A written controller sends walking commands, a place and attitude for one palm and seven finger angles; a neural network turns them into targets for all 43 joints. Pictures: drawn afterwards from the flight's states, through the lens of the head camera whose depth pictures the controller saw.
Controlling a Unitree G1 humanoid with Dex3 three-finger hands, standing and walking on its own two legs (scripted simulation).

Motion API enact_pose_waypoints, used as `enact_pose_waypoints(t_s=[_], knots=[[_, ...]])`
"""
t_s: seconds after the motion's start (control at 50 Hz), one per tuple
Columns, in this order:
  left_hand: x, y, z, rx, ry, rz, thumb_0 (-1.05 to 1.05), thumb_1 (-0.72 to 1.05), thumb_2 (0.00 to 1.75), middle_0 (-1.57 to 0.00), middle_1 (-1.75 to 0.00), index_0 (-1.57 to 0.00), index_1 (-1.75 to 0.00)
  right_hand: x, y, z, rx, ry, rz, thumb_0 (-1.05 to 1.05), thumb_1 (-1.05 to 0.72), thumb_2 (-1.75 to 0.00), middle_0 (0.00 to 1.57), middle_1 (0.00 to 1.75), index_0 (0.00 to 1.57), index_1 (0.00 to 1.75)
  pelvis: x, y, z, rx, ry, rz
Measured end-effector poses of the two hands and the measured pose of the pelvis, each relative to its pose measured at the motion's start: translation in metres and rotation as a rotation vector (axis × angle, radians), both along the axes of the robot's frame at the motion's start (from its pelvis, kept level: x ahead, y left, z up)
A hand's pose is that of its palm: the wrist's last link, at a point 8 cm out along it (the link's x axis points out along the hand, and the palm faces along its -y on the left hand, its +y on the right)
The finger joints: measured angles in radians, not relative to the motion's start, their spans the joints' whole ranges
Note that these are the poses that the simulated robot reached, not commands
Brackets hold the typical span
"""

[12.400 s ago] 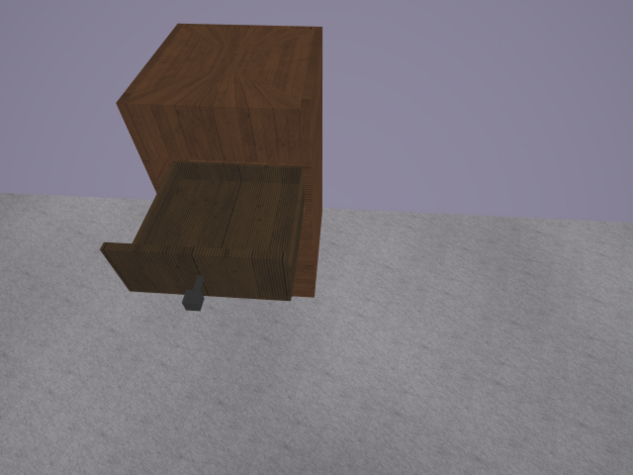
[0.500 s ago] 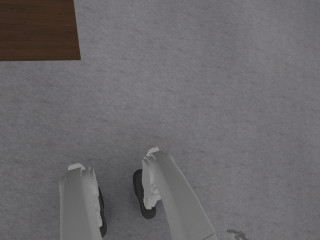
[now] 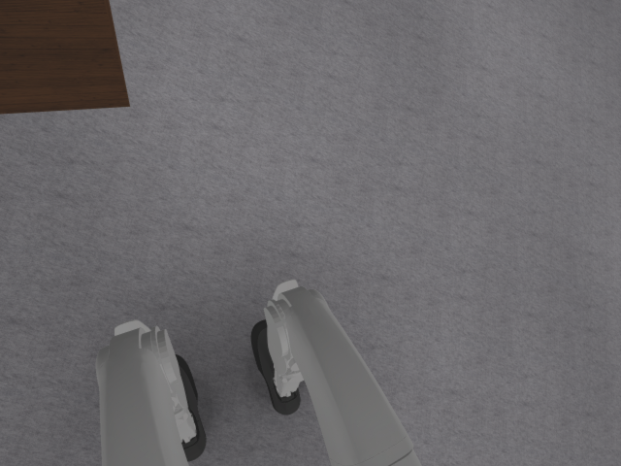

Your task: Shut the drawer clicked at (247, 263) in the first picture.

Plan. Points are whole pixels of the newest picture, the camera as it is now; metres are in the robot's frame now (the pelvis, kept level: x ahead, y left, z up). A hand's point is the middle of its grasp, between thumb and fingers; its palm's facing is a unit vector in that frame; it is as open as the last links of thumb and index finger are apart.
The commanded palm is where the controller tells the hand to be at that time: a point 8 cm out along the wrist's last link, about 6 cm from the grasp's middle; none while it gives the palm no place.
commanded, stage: pull the fist back off the drawer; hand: left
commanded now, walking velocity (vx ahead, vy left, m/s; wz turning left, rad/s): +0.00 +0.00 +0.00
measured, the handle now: out of the picture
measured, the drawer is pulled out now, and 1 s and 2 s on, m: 0.00 0.00 0.00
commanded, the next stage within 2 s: draw the hand back to the body in 0.44 s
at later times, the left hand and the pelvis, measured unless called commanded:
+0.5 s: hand out of the picture +0.57 +0.30 +0.05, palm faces +0.09 -1.00 -0.04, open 3.3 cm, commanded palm +0.58 +0.29 +0.06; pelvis +0.03 +0.00 +0.03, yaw +3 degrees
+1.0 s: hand out of the picture +0.42 +0.29 +0.22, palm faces +0.12 -0.99 -0.06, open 3.3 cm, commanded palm +0.39 +0.32 +0.22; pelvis +0.06 +0.00 +0.16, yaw +9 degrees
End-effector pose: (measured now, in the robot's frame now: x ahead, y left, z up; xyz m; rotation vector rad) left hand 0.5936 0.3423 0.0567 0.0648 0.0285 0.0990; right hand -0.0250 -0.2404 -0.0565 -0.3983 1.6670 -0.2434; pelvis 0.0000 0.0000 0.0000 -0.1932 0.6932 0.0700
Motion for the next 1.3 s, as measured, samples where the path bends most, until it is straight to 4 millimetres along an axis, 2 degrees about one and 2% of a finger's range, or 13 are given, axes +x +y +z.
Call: enact_pose_waypoints(t_s=[0.08,0.16,0.38,0.5,0.6,0.68,0.78,0.88,0.96,1.06,1.14,1.22,1.3], knots=[[-0.01,0.007,-0.001,0.003,0.019,0.004,0.01,0.9,0.9,-1.4,-1.6,-1.41,-1.6,0.008,0.002,0.001,0.026,-0.003,0.005,0.0,-0.9,-0.89,0.2,0.3,0.21,0.3,0.004,0.001,0.006,0.006,-0.002,-0.001],[-0.023,0.015,-0.002,-0.006,0.036,0.007,0.01,0.9,0.9,-1.4,-1.6,-1.4,-1.6,0.025,-0.001,0.003,0.04,-0.023,0.034,0.0,-0.9,-0.89,0.2,0.3,0.21,0.3,0.008,0.0,0.013,0.011,-0.006,0.002],[-0.049,0.012,-0.006,-0.028,0.036,-0.021,0.01,0.9,0.9,-1.4,-1.6,-1.4,-1.6,0.094,-0.022,0.015,0.002,-0.143,0.149,0.0,-0.9,-0.89,0.2,0.3,0.21,0.3,0.021,0.0,0.029,0.014,-0.017,0.027],[-0.052,0.006,-0.006,-0.033,0.027,-0.011,0.02,0.9,0.9,-1.4,-1.6,-1.4,-1.6,0.122,-0.026,0.018,-0.006,-0.197,0.19,0.0,-0.9,-0.89,0.2,0.3,0.21,0.3,0.025,0.0,0.034,0.018,-0.022,0.035],[-0.049,0.001,0.006,-0.009,-0.018,-0.01,0.02,0.9,0.9,-1.4,-1.6,-1.4,-1.6,0.128,-0.024,0.015,0.009,-0.208,0.182,0.0,-0.9,-0.89,0.2,0.3,0.21,0.3,0.027,-0.001,0.036,0.02,-0.024,0.036],[-0.067,-0.005,0.027,0.042,-0.027,-0.05,0.02,0.9,0.9,-1.4,-1.6,-1.4,-1.6,0.128,-0.013,0.019,0.07,-0.224,0.12,0.0,-0.91,-0.89,0.2,0.3,0.21,0.3,0.031,0.0,0.052,0.032,-0.042,0.028],[-0.119,-0.008,0.058,0.024,0.083,-0.059,0.02,0.9,0.9,-1.4,-1.6,-1.4,-1.6,0.144,0.009,0.044,0.181,-0.284,0.093,0.0,-0.91,-0.89,0.2,0.3,0.21,0.3,0.038,0.0,0.093,0.067,-0.092,0.026],[-0.169,0.001,0.116,-0.003,0.054,0.023,0.02,0.9,0.9,-1.4,-1.6,-1.4,-1.6,0.181,0.018,0.082,0.22,-0.425,0.151,0.01,-0.9,-0.89,0.2,0.3,0.21,0.3,0.049,0.0,0.133,0.091,-0.155,0.05],[-0.192,0.002,0.155,-0.004,0.007,0.039,0.02,0.9,0.9,-1.4,-1.6,-1.4,-1.6,0.218,0.015,0.114,0.203,-0.55,0.219,0.01,-0.9,-0.89,0.2,0.3,0.21,0.3,0.056,0.0,0.155,0.105,-0.219,0.084],[-0.212,-0.013,0.169,-0.034,0.057,-0.022,0.01,0.9,0.9,-1.4,-1.6,-1.4,-1.6,0.256,0.008,0.156,0.165,-0.693,0.261,0.01,-0.9,-0.89,0.2,0.3,0.21,0.3,0.063,0.003,0.177,0.123,-0.299,0.105],[-0.24,-0.026,0.177,0.073,0.19,0.068,0.01,0.9,0.9,-1.4,-1.6,-1.4,-1.6,0.277,0.011,0.189,0.148,-0.765,0.246,0.01,-0.91,-0.89,0.2,0.3,0.21,0.3,0.071,0.006,0.202,0.155,-0.372,0.092],[-0.271,-0.03,0.203,0.154,0.241,0.195,0.02,0.9,0.9,-1.4,-1.6,-1.4,-1.6,0.294,0.025,0.212,0.168,-0.825,0.246,0.01,-0.91,-0.89,0.2,0.3,0.2,0.3,0.083,0.008,0.224,0.179,-0.436,0.091],[-0.287,-0.017,0.239,0.214,0.207,0.333,0.02,0.9,0.9,-1.4,-1.6,-1.4,-1.6,0.309,0.04,0.222,0.21,-0.853,0.259,0.01,-0.9,-0.89,0.2,0.3,0.2,0.3,0.093,0.007,0.238,0.199,-0.495,0.1]])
